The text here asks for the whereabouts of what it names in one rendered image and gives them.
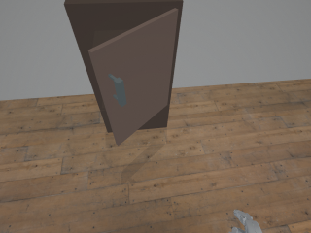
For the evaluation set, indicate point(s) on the handle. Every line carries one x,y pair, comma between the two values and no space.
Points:
120,91

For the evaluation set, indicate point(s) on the cupboard door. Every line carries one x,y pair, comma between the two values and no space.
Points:
142,57

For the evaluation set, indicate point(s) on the right robot hand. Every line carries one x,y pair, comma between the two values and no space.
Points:
250,225

